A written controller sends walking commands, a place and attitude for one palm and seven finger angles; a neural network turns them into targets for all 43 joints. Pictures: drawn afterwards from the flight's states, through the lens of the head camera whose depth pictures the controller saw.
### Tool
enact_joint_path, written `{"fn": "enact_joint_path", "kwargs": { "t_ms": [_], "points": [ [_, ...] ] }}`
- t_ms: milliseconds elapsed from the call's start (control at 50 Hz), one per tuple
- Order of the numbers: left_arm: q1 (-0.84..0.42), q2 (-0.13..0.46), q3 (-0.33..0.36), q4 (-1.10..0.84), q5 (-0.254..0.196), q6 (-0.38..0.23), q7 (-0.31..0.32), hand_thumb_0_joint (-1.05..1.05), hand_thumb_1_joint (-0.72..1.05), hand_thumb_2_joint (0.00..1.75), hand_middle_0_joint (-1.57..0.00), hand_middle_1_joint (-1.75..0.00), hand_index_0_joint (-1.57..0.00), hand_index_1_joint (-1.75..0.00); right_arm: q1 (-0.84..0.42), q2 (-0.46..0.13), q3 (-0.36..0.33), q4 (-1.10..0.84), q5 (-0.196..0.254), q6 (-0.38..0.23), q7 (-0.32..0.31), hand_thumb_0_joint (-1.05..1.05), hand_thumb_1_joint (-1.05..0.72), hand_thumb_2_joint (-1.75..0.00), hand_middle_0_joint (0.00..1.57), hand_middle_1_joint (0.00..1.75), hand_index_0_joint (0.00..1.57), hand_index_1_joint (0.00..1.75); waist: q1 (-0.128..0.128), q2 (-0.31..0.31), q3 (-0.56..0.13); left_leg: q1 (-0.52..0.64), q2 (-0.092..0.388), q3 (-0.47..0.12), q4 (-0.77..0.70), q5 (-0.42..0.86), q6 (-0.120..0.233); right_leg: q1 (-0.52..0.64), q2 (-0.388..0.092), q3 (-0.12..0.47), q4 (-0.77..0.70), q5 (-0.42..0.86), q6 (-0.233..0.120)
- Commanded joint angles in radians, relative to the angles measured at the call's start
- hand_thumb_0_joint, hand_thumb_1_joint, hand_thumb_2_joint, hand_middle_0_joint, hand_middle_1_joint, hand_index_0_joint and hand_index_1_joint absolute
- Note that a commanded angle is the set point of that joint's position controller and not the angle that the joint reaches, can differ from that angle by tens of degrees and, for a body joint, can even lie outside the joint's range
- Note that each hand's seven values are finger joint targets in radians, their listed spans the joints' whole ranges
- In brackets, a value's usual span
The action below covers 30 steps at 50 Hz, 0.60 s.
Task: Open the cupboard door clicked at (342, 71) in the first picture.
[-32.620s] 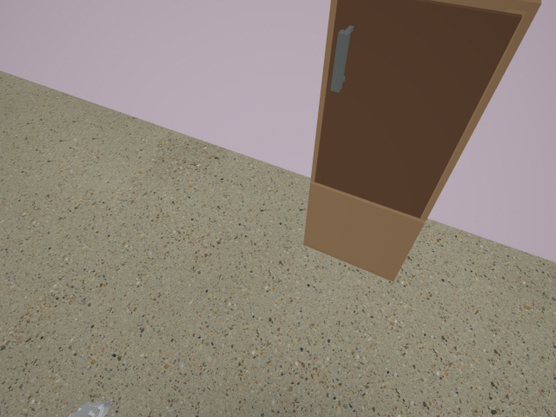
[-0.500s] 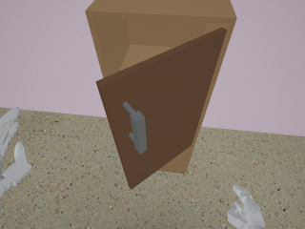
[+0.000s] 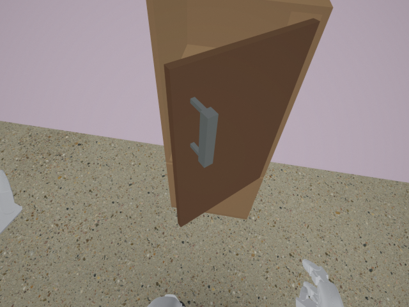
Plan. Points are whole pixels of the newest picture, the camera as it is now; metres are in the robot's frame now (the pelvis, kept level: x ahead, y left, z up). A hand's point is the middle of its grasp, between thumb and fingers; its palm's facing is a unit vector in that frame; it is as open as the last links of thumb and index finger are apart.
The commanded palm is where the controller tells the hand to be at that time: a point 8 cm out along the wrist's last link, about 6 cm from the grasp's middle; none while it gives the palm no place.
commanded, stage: step back with the hand held close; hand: left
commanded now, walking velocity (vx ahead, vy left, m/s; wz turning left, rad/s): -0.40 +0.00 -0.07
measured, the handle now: (200, 133) +0.41 +0.04 +0.12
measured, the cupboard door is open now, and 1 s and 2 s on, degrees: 44 44 44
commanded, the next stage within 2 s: stop stepping back and stand still in 0.24 s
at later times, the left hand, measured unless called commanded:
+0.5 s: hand out of the picture +0.11 +0.24 +0.18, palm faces +0.31 -0.81 -0.50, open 7.4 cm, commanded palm +0.05 +0.29 +0.19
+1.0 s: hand out of the picture +0.05 +0.25 +0.18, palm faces +0.35 -0.81 -0.46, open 7.4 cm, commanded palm +0.00 +0.30 +0.19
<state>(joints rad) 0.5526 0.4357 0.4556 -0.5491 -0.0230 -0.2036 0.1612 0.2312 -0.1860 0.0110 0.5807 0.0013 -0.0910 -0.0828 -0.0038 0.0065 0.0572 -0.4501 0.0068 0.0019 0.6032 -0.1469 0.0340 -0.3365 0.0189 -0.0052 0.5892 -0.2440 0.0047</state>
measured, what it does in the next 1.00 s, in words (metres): walks backwards: left foot, then right foot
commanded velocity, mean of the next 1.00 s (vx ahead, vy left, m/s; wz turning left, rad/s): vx -0.04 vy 0.02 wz -0.02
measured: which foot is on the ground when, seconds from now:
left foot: down 0.00-0.02, up 0.04-0.14, down 0.16-0.48, up 0.50-0.64, down 0.66-1.00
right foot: down 0.00-0.16, up 0.18-0.46, down 0.48-1.00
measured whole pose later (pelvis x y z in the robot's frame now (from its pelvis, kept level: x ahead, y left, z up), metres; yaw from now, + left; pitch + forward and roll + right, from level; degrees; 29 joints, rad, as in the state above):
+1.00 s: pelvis -0.15 +0.00 +0.01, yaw -3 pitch -1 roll -2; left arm 0.60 0.41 0.41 -0.49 -0.04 -0.24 0.13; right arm 0.24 -0.20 0.01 0.64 0.00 -0.14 -0.06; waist -0.01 0.02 -0.02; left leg -0.34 0.02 0.00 0.55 -0.20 0.01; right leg -0.15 0.03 -0.05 0.46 -0.29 -0.01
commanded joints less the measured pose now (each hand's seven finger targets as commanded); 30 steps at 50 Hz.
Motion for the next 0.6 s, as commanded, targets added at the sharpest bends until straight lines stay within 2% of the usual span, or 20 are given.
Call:
{"fn": "enact_joint_path", "kwargs": {
  "t_ms": [0,20,40,60,100,120,140,160,180,220,260,320,400,420,440,460,480,500,520,580],
  "points": [
    [-0.047,0.156,0.087,-0.208,-0.008,-0.066,0.02,0.0,0.9,0.9,-0.2,-0.3,-0.2,-0.3,-0.088,-0.149,-0.077,-0.12,-0.003,-0.056,0.002,0.0,-0.9,-0.9,0.2,0.3,0.2,0.3,-0.003,-0.11,-0.108,0.148,0.0,-0.024,0.152,-0.29,-0.049,-0.203,-0.235,0.298,-0.327,-0.327,-0.124],
    [-0.052,0.151,0.077,-0.211,-0.008,-0.063,0.023,0.0,0.9,0.9,-0.2,-0.3,-0.2,-0.3,-0.085,-0.142,-0.078,-0.103,-0.004,-0.05,0.008,0.0,-0.9,-0.9,0.2,0.3,0.2,0.3,-0.003,-0.174,-0.13,0.209,-0.013,-0.013,0.296,-0.235,-0.052,-0.264,-0.303,0.326,-0.355,-0.28,-0.154],
    [-0.058,0.151,0.081,-0.203,-0.006,-0.058,0.022,0.0,0.9,0.9,-0.2,-0.3,-0.2,-0.3,-0.101,-0.132,-0.073,-0.103,-0.008,-0.044,0.013,0.0,-0.9,-0.9,0.2,0.3,0.2,0.3,-0.002,-0.183,-0.138,0.195,-0.006,-0.019,0.341,-0.227,-0.045,-0.236,-0.308,0.287,-0.317,-0.114,-0.154],
    [-0.074,0.155,0.085,-0.198,-0.008,-0.054,0.023,0.0,0.9,0.9,-0.2,-0.3,-0.2,-0.3,-0.108,-0.124,-0.066,-0.095,-0.01,-0.039,0.011,0.0,-0.9,-0.9,0.2,0.3,0.2,0.3,-0.007,-0.162,-0.131,0.181,0.01,-0.038,0.279,-0.23,-0.041,-0.196,-0.298,0.254,-0.273,0.026,-0.147],
    [-0.094,0.166,0.098,-0.21,-0.01,-0.052,0.021,0.0,0.9,0.9,-0.2,-0.3,-0.2,-0.3,-0.116,-0.125,-0.056,-0.105,-0.006,-0.04,-0.001,0.0,-0.9,-0.9,0.2,0.3,0.2,0.3,-0.016,-0.099,-0.097,0.173,0.026,-0.041,-0.064,-0.159,-0.032,-0.123,-0.206,0.165,-0.15,0.133,-0.071],
    [-0.092,0.174,0.113,-0.235,-0.009,-0.064,0.021,0.0,0.9,0.9,-0.2,-0.3,-0.2,-0.3,-0.13,-0.156,-0.064,-0.113,-0.008,-0.047,-0.011,0.0,-0.9,-0.9,0.2,0.3,0.2,0.3,-0.003,0.073,-0.094,0.121,0.118,-0.148,-0.217,-0.037,0.008,-0.082,-0.09,0.097,-0.032,0.112,-0.012],
    [-0.091,0.178,0.128,-0.264,-0.003,-0.081,0.023,0.0,0.9,0.9,-0.2,-0.3,-0.2,-0.3,-0.136,-0.17,-0.069,-0.128,-0.008,-0.059,-0.011,0.0,-0.9,-0.9,0.2,0.3,0.2,0.3,0.016,0.239,-0.156,0.036,0.248,-0.267,-0.277,0.111,0.058,0.042,0.0,0.018,0.139,0.049,0.023],
    [-0.041,0.194,0.148,-0.221,-0.008,-0.095,0.018,0.0,0.9,0.9,-0.2,-0.3,-0.2,-0.3,-0.135,-0.153,-0.08,-0.113,-0.016,-0.073,-0.01,0.0,-0.9,-0.9,0.2,0.3,0.2,0.3,0.001,0.322,-0.212,-0.006,0.331,-0.347,-0.39,-0.012,0.093,0.084,0.043,0.03,0.359,-0.236,0.02],
    [-0.047,0.174,0.146,-0.241,-0.017,-0.096,0.018,0.0,0.9,0.9,-0.2,-0.3,-0.2,-0.3,-0.115,-0.143,-0.081,-0.117,-0.033,-0.085,-0.005,0.0,-0.9,-0.9,0.2,0.3,0.2,0.3,-0.003,0.289,-0.201,-0.029,0.366,-0.425,-0.41,-0.04,0.138,0.031,0.056,0.073,0.527,-0.303,0.016],
    [-0.04,0.149,0.115,-0.251,-0.025,-0.095,0.021,0.0,0.9,0.9,-0.2,-0.3,-0.2,-0.3,-0.093,-0.142,-0.093,-0.085,-0.025,-0.098,0.009,0.0,-0.9,-0.9,0.2,0.3,0.2,0.3,-0.001,0.132,-0.216,0.184,0.331,-0.301,-0.261,0.319,0.153,-0.104,0.031,0.098,0.508,-0.284,0.015],
    [-0.008,0.122,0.078,-0.258,-0.031,-0.073,0.019,0.0,0.9,0.9,-0.2,-0.3,-0.2,-0.3,-0.098,-0.143,-0.093,-0.077,-0.012,-0.102,0.023,0.0,-0.9,-0.9,0.2,0.3,0.2,0.3,0.004,0.171,-0.254,0.29,0.294,-0.206,-0.233,0.435,0.126,-0.098,0.03,0.055,0.427,-0.27,0.026],
    [-0.04,0.122,0.05,-0.276,-0.038,-0.046,0.012,0.0,0.9,0.9,-0.2,-0.3,-0.2,-0.3,-0.108,-0.147,-0.08,-0.076,-0.01,-0.098,0.037,0.0,-0.9,-0.9,0.2,0.3,0.2,0.3,-0.008,0.24,-0.239,0.264,0.277,-0.196,-0.32,0.222,0.1,-0.022,0.04,0.004,0.289,-0.285,0.024],
    [0.042,0.157,0.096,-0.243,-0.055,-0.027,0.012,0.0,0.9,0.9,-0.2,-0.3,-0.2,-0.3,-0.121,-0.135,-0.053,-0.123,-0.004,-0.076,0.029,0.0,-0.9,-0.9,0.2,0.3,0.2,0.3,0.011,0.254,-0.205,0.138,0.147,-0.11,-0.4,-0.281,0.014,0.241,0.052,-0.1,-0.165,-0.206,-0.02],
    [0.06,0.178,0.11,-0.238,-0.049,-0.028,0.004,0.0,0.9,0.9,-0.2,-0.3,-0.2,-0.3,-0.116,-0.129,-0.051,-0.128,-0.004,-0.064,0.029,0.0,-0.9,-0.9,0.2,0.3,0.2,0.3,0.009,0.165,-0.18,0.134,0.08,-0.052,-0.315,-0.282,-0.023,0.247,0.019,-0.075,-0.315,-0.148,-0.039],
    [0.059,0.201,0.121,-0.232,-0.05,-0.035,-0.004,0.0,0.9,0.9,-0.2,-0.3,-0.2,-0.3,-0.117,-0.119,-0.051,-0.128,-0.001,-0.046,0.028,0.0,-0.9,-0.9,0.2,0.3,0.2,0.3,-0.002,-0.007,-0.156,0.189,0.012,0.031,-0.066,-0.234,-0.061,0.109,-0.128,0.068,-0.41,-0.145,-0.091],
    [0.073,0.252,0.172,-0.236,-0.059,-0.044,0.0,0.0,0.9,0.9,-0.2,-0.3,-0.2,-0.3,-0.116,-0.116,-0.041,-0.121,-0.012,-0.037,0.028,0.0,-0.9,-0.9,0.2,0.3,0.2,0.3,0.005,-0.118,-0.171,0.21,-0.015,0.011,0.175,-0.16,-0.068,-0.03,-0.303,0.238,-0.457,-0.114,-0.16],
    [0.004,0.237,0.152,-0.24,-0.066,-0.044,0.001,0.0,0.9,0.9,-0.2,-0.3,-0.2,-0.3,-0.123,-0.121,-0.036,-0.118,-0.011,-0.05,0.022,0.0,-0.9,-0.9,0.2,0.3,0.2,0.3,0.007,-0.122,-0.167,0.117,-0.011,-0.027,0.302,-0.188,-0.065,-0.03,-0.363,0.275,-0.413,-0.042,-0.2],
    [0.018,0.185,0.129,-0.161,-0.062,-0.029,-0.002,0.0,0.9,0.9,-0.2,-0.3,-0.2,-0.3,-0.089,-0.124,-0.052,-0.097,0.012,-0.048,0.014,0.0,-0.9,-0.9,0.2,0.3,0.2,0.3,-0.003,-0.207,-0.154,0.013,-0.008,-0.047,0.35,-0.171,-0.058,0.057,-0.309,0.233,-0.339,0.088,-0.174],
    [0.005,0.158,0.111,-0.118,-0.057,-0.022,-0.002,0.0,0.9,0.9,-0.2,-0.3,-0.2,-0.3,-0.104,-0.124,-0.049,-0.097,0.017,-0.05,0.008,0.0,-0.9,-0.9,0.2,0.3,0.2,0.3,-0.014,-0.209,-0.123,-0.006,0.016,-0.044,0.326,-0.159,-0.051,0.08,-0.286,0.183,-0.301,0.185,-0.147],
    [-0.078,0.144,0.073,-0.071,-0.031,-0.026,0.003,0.0,0.9,0.9,-0.2,-0.3,-0.2,-0.3,-0.124,-0.139,-0.041,-0.085,0.007,-0.068,-0.013,0.0,-0.9,-0.9,0.2,0.3,0.2,0.3,-0.014,-0.111,-0.066,0.132,0.029,0.014,-0.017,-0.129,-0.019,0.074,-0.246,0.119,-0.258,0.14,-0.102]
  ]
}}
